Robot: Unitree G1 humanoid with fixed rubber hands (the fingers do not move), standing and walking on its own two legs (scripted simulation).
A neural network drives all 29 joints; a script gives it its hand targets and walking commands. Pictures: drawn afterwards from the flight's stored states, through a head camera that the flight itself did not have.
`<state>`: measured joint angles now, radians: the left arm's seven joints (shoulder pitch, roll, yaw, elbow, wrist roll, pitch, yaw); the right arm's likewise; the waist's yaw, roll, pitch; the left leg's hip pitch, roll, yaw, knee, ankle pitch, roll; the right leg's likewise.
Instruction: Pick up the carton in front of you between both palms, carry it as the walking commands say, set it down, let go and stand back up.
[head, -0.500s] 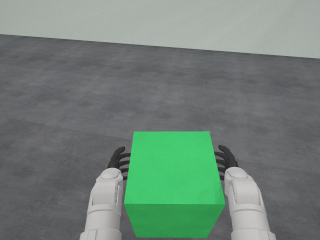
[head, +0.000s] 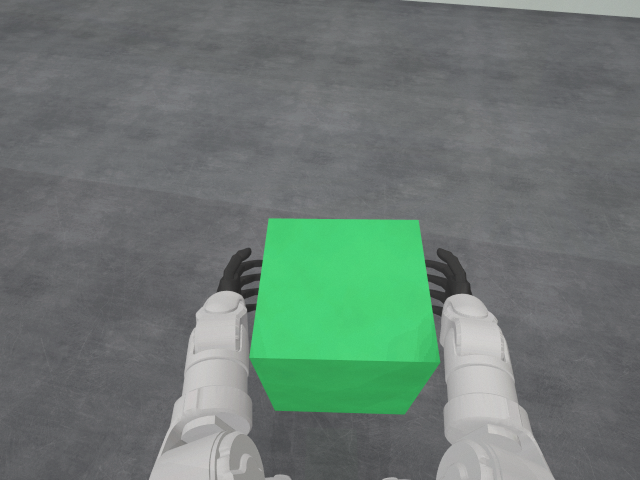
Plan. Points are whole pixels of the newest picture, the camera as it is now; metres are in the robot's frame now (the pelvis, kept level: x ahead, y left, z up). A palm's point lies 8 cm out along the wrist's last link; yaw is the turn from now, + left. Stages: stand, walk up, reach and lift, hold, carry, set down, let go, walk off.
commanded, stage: set down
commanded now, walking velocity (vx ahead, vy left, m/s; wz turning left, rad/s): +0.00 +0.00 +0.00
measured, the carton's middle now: (341, 322) +0.35 -0.01 -0.08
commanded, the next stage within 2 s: none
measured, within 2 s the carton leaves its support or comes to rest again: neither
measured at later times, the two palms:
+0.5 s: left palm (257, 325) +0.40 +0.14 -0.19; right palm (423, 331) +0.38 -0.16 -0.18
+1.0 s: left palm (270, 337) +0.45 +0.14 -0.35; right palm (406, 349) +0.41 -0.16 -0.35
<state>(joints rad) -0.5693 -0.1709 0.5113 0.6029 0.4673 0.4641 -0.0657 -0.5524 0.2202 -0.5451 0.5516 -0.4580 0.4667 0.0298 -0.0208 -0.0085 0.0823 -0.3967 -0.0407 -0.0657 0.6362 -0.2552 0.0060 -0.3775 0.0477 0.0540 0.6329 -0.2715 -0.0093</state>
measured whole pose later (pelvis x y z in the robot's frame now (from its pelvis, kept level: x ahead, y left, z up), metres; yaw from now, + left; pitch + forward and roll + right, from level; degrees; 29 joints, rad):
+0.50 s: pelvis -0.02 +0.01 -0.12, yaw -1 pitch +37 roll -1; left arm -0.71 -0.08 0.39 0.62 0.24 0.22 0.02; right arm -0.67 0.14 -0.48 0.55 -0.22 0.21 -0.03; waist -0.03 0.00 -0.17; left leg -1.46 -0.09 -0.07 1.22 -0.40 0.00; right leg -1.44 0.08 0.08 1.22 -0.42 0.03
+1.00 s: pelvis -0.05 +0.01 -0.25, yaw -1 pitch +46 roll -2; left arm -1.05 0.07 0.34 0.78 0.18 0.24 0.05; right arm -0.95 0.06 -0.50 0.63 -0.15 0.23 -0.10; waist -0.04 0.00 -0.13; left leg -2.01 -0.12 -0.07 1.71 -0.50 -0.02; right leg -1.98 0.12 0.06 1.71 -0.53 0.06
